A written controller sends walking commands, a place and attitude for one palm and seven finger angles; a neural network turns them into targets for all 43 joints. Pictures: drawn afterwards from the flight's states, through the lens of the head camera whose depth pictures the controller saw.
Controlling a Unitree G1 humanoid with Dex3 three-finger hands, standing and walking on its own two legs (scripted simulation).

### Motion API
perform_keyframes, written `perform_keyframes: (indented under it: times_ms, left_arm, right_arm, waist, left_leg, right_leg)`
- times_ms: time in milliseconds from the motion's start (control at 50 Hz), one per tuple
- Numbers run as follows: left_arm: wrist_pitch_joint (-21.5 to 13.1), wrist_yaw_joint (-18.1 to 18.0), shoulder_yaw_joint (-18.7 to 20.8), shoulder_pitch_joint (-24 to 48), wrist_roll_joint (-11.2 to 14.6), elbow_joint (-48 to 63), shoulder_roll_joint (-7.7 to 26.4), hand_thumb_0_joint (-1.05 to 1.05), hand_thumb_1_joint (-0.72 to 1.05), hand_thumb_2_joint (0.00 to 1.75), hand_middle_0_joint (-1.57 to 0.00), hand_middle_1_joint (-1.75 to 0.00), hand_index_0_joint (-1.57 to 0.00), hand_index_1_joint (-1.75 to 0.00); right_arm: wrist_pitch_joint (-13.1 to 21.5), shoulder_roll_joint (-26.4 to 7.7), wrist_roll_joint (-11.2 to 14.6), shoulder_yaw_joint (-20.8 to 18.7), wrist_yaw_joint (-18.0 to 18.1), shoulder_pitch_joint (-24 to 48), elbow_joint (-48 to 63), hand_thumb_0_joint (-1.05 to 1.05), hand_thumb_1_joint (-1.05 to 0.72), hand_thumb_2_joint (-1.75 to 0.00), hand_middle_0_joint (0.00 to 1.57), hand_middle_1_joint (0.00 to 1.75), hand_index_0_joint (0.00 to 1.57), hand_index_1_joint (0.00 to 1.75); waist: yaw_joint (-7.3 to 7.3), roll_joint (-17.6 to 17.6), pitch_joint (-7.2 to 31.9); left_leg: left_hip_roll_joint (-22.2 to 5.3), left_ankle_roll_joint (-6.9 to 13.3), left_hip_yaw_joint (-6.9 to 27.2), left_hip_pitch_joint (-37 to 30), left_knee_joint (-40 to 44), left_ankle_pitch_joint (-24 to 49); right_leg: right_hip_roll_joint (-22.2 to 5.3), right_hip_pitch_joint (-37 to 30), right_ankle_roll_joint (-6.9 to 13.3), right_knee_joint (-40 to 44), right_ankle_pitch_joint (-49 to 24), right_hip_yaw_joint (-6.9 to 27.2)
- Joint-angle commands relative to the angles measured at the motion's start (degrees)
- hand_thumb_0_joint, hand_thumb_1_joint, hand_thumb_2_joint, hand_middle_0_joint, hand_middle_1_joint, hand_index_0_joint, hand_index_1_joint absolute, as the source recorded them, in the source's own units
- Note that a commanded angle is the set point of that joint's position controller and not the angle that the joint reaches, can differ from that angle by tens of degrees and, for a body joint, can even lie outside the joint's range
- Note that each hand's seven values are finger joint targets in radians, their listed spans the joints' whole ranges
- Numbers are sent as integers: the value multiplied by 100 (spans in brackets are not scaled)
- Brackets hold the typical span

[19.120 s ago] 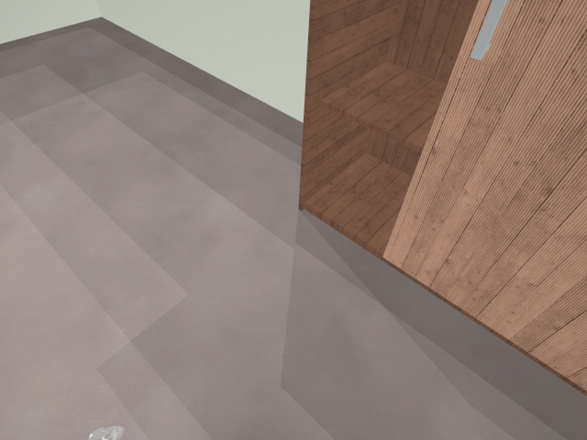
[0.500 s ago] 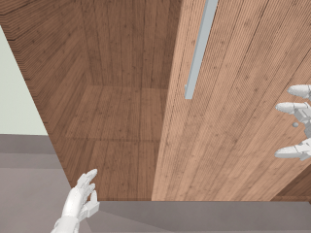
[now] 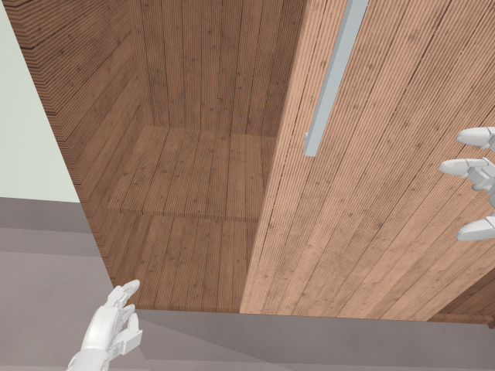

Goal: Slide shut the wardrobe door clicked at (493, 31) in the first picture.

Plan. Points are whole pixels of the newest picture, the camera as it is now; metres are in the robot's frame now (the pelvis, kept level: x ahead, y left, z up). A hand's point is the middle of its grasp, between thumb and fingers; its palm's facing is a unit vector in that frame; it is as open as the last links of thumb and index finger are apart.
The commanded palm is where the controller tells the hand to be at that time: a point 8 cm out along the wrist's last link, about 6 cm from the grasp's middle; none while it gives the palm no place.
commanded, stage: raise the hand with hooked fingers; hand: right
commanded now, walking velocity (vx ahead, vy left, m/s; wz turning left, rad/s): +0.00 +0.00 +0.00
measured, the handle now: (328, 79) +0.50 -0.11 +0.28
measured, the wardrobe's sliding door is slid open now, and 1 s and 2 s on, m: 0.44 0.44 0.44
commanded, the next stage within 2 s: move the hooked fingers beside the handle in 0.22 s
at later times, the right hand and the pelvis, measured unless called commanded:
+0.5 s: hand out of the picture +0.28 -0.28 +0.28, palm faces +0.12 +0.99 -0.09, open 13.9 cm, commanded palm +0.26 -0.31 +0.27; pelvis +0.00 +0.00 +0.00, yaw -1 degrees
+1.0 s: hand (446, 161) +0.32 -0.24 +0.26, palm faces +0.08 +0.99 -0.11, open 14.0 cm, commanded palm +0.30 -0.28 +0.27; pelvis +0.00 +0.00 +0.00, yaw -1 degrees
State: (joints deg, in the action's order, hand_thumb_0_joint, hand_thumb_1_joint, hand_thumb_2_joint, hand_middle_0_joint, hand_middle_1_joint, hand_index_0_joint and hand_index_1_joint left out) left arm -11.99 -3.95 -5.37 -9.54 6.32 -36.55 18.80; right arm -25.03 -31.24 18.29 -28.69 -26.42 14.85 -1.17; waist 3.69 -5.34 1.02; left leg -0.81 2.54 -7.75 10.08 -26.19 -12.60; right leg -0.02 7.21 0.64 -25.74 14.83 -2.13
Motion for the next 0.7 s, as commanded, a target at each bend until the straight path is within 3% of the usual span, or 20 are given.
perform_keyframes:
  times_ms: [0, 60, 80, 120, 160, 200, 240, 260, 300, 340, 380, 420, 460, 500, 540, 560, 580, 620, 660, 680]
  left_arm:
    - [-458, -67, 191, 1150, -121, 1111, 360, 0, 90, 90, -20, -30, -20, -30]
    - [-477, -77, 211, 1084, -113, 827, 394, 0, 90, 90, -20, -30, -20, -30]
    - [-478, -91, 191, 1078, -86, 734, 435, 0, 90, 90, -20, -30, -20, -30]
    - [-471, -119, 198, 1033, -33, 715, 487, 0, 90, 90, -20, -30, -20, -30]
    - [-482, -113, 226, 1041, 8, 786, 470, 0, 90, 90, -20, -30, -20, -30]
    - [-489, -110, 245, 1064, 27, 914, 520, 0, 90, 90, -20, -30, -20, -30]
    - [-476, -107, 253, 1104, 19, 1062, 513, 0, 90, 90, -20, -30, -20, -30]
    - [-449, -93, 206, 1134, 6, 1057, 463, 0, 90, 90, -20, -30, -20, -30]
    - [-445, -96, 198, 1168, -47, 1082, 457, 0, 90, 90, -20, -30, -20, -30]
    - [-461, -93, 166, 1154, -78, 985, 399, 0, 90, 90, -20, -30, -20, -30]
    - [-482, -72, 164, 1107, -103, 797, 403, 0, 90, 90, -20, -30, -20, -30]
    - [-480, -62, 160, 1121, -71, 722, 400, 0, 90, 90, -20, -30, -20, -30]
    - [-460, -57, 155, 1165, -17, 688, 372, 0, 90, 90, -20, -30, -20, -30]
    - [-470, -81, 161, 1136, 14, 746, 411, 0, 90, 90, -20, -30, -20, -30]
    - [-488, -100, 191, 1101, 13, 872, 435, 0, 90, 90, -20, -30, -20, -30]
    - [-480, -96, 185, 1098, 5, 884, 399, 0, 90, 90, -20, -30, -20, -30]
    - [-483, -93, 200, 1104, -16, 924, 400, 0, 90, 90, -20, -30, -20, -30]
    - [-469, -90, 185, 1131, -72, 972, 370, 0, 90, 90, -20, -30, -20, -30]
    - [-413, -65, 181, 1128, -123, 883, 343, 0, 90, 90, -20, -30, -20, -30]
    - [-403, -50, 166, 1174, -130, 861, 330, 0, 90, 90, -20, -30, -20, -30]
  right_arm:
    - [964, -2499, 275, -1492, 387, 2171, 2185, 0, 50, -30, 30, 120, 30, 120]
    - [835, -2153, 238, -1313, 536, 2120, 1131, 0, 50, -30, 30, 120, 30, 120]
    - [680, -1951, 220, -1042, 513, 2221, 658, 0, 50, -30, 30, 120, 30, 120]
    - [441, -1619, 85, -514, 439, 2289, 209, 0, 50, -30, 30, 120, 30, 120]
    - [363, -1223, -10, -29, 349, 2215, 108, 0, 50, -30, 30, 120, 30, 120]
    - [333, -1346, -17, -7, 240, 2237, 515, 0, 50, -30, 30, 120, 30, 120]
    - [401, -1708, 40, -319, 114, 2269, 1211, 0, 50, -30, 30, 120, 30, 120]
    - [467, -1795, 122, -426, 69, 2125, 1337, 0, 50, -30, 30, 120, 30, 120]
    - [641, -2279, 289, -1085, 23, 2165, 1775, 0, 50, -30, 30, 120, 30, 120]
    - [769, -2220, 344, -1139, 118, 2413, 1540, 0, 50, -30, 30, 120, 30, 120]
    - [775, -2114, 333, -1139, 310, 2403, 933, 0, 50, -30, 30, 120, 30, 120]
    - [622, -1756, 230, -780, 416, 2429, 460, 0, 50, -30, 30, 120, 30, 120]
    - [417, -1266, 57, -112, 459, 2752, 178, 0, 50, -30, 30, 120, 30, 120]
    - [267, -1055, -53, 339, 453, 3069, 99, 0, 50, -30, 30, 120, 30, 120]
    - [285, -1083, -136, 449, 401, 3290, 493, 0, 50, -30, 30, 120, 30, 120]
    - [377, -1080, -127, 473, 407, 3296, 677, 0, 50, -30, 30, 120, 30, 120]
    - [511, -1251, -113, 284, 421, 3472, 1066, 0, 50, -30, 30, 120, 30, 120]
    - [711, -1599, -14, -230, 474, 3400, 1357, 0, 50, -30, 30, 120, 30, 120]
    - [828, -1899, 78, -711, 583, 3105, 1172, 0, 50, -30, 30, 120, 30, 120]
    - [846, -1760, 115, -712, 624, 3095, 1116, 0, 50, -30, 30, 120, 30, 120]
  waist:
    - [174, -122, 1578]
    - [138, -146, 638]
    - [44, -211, 238]
    - [-47, -108, -40]
    - [-84, 66, 22]
    - [-54, 139, 727]
    - [11, 240, 1537]
    - [26, 285, 1567]
    - [111, 250, 1966]
    - [84, 309, 1634]
    - [58, 305, 919]
    - [29, -33, 397]
    - [-52, -267, 55]
    - [-127, -228, 206]
    - [-125, -49, 954]
    - [-142, 149, 1130]
    - [-104, 77, 1547]
    - [14, 239, 2025]
    - [129, 446, 1996]
    - [128, 401, 1845]
  left_leg:
    - [-93, -97, 642, -919, 413, 1049]
    - [-58, -76, 601, -403, 613, 624]
    - [-69, -79, 606, -134, 673, 386]
    - [-71, -102, 595, 108, 684, 110]
    - [-110, -104, 677, 106, 681, 62]
    - [-136, -132, 694, -226, 523, 380]
    - [-137, -163, 708, -686, 387, 843]
    - [-129, -174, 726, -768, 390, 930]
    - [-139, -192, 756, -1082, 367, 1243]
    - [-72, -170, 639, -854, 398, 1253]
    - [-66, -141, 645, -496, 562, 822]
    - [-55, -94, 552, -110, 579, 605]
    - [-93, -83, 586, 127, 636, 331]
    - [-102, -92, 560, 153, 601, 165]
    - [-79, -105, 518, -136, 475, 463]
    - [-75, -117, 541, -273, 467, 599]
    - [-76, -116, 539, -472, 427, 760]
    - [-72, -116, 564, -844, 345, 1215]
    - [-65, -132, 566, -1086, 357, 1501]
    - [-84, -126, 558, -1082, 349, 1620]
  right_leg:
    - [71, -198, 156, 274, -1336, 459]
    - [31, 54, 132, 376, -970, 465]
    - [21, 142, 128, 424, -737, 464]
    - [23, 238, 124, 451, -502, 479]
    - [15, 248, 115, 372, -477, 482]
    - [44, 43, 138, 286, -670, 493]
    - [88, -240, 172, 206, -978, 489]
    - [73, -214, 158, 154, -1072, 471]
    - [114, -304, 185, 134, -1272, 477]
    - [96, -255, 178, 211, -1288, 510]
    - [49, 31, 150, 284, -1042, 532]
    - [42, 107, 126, 388, -866, 518]
    - [35, 173, 84, 444, -627, 516]
    - [52, 93, 105, 493, -444, 588]
    - [91, -225, 147, 433, -707, 612]
    - [69, -275, 152, 369, -850, 592]
    - [107, -431, 149, 361, -965, 601]
    - [131, -570, 158, 308, -1298, 578]
    - [123, -388, 158, 283, -1512, 515]
    - [124, -291, 160, 324, -1550, 487]
